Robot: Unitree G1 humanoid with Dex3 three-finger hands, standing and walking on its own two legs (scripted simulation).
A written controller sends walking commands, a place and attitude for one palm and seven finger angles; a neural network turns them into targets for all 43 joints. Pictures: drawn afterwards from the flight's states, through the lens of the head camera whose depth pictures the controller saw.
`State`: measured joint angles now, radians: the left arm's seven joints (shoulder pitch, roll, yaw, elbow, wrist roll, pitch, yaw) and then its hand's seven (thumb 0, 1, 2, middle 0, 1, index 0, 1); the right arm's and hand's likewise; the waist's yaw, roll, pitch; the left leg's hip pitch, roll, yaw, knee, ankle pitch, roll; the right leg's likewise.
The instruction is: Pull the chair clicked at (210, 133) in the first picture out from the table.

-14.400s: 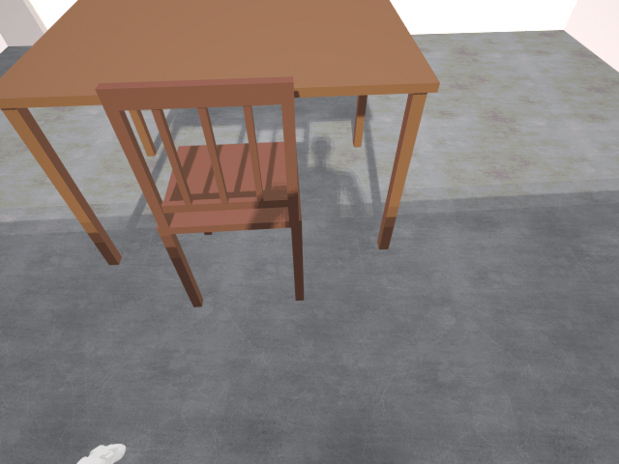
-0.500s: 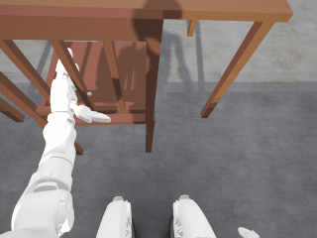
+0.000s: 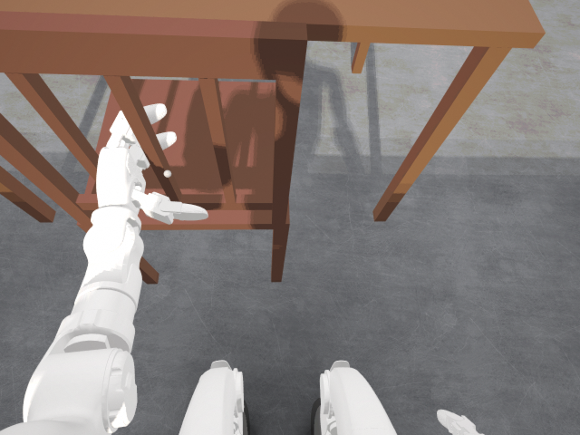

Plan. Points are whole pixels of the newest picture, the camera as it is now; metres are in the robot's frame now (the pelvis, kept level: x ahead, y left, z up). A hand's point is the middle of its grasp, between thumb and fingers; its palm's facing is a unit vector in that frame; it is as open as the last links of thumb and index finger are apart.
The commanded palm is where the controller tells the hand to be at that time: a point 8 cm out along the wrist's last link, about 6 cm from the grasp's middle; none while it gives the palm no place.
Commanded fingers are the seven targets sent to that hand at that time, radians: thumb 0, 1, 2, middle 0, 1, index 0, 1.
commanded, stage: hook a spindle and tug to test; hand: left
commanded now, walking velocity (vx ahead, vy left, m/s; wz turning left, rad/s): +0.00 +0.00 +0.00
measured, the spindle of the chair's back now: (152, 150) +0.50 +0.19 +0.02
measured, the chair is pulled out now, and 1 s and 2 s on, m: -0.01 0.02 0.13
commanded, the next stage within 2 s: step backward, pulling the chair out in 1.06 s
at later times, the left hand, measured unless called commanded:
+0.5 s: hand (170, 169) +0.46 +0.16 +0.03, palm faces +0.02 -1.00 -0.01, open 5.3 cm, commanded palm +0.43 +0.19 +0.03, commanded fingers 0.00 0.90 0.90 -0.50 -1.45 -0.50 -1.45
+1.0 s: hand (172, 184) +0.44 +0.15 +0.03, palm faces +0.01 -1.00 +0.00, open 5.2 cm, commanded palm +0.40 +0.19 +0.03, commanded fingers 0.00 0.90 0.90 -0.50 -1.45 -0.50 -1.45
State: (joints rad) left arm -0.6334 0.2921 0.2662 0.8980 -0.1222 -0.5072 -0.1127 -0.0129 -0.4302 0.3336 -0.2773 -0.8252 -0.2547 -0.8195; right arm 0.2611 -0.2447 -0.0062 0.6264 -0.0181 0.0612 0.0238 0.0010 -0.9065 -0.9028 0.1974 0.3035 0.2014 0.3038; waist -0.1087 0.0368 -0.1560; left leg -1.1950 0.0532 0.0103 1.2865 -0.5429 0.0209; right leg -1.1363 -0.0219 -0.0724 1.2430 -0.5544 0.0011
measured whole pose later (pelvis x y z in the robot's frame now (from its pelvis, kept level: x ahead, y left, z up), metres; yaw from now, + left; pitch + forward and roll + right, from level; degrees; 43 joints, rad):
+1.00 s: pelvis +0.02 +0.01 +0.01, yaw -1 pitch +26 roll -3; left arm -0.44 0.23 0.20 0.67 -0.14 -0.47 -0.08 0.01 0.78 0.82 -0.41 -1.41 -0.41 -1.43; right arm 0.25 -0.23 -0.01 0.58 -0.01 0.08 0.04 0.00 -0.91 -0.90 0.20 0.30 0.20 0.30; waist -0.09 0.03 -0.17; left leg -1.13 0.05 0.03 1.24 -0.56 0.03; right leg -1.08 -0.02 -0.05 1.19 -0.56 0.02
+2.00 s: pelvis -0.03 +0.00 +0.11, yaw -3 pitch +6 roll -1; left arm -0.47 0.18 0.06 1.03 -0.08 -0.23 0.09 0.03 0.75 0.83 -0.34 -1.17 -0.50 -1.44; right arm 0.22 -0.23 0.00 0.71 0.05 0.05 -0.12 0.00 -0.90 -0.90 0.20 0.30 0.20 0.30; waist -0.06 0.03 0.09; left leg -0.48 0.06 0.10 0.60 -0.22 0.02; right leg -0.46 0.00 -0.02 0.56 -0.20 0.01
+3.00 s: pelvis -0.13 +0.02 +0.10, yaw -1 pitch +3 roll -1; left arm -0.55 0.17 0.05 1.04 -0.03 -0.21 0.10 0.02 0.73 0.85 -0.35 -1.26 -0.50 -1.44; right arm 0.17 -0.20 0.00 0.75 0.02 -0.01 -0.10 0.00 -0.90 -0.90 0.20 0.30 0.20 0.30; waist -0.08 0.03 0.15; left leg -0.42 0.07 -0.03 0.71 -0.42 -0.05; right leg -0.45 -0.02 -0.05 0.56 -0.16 0.01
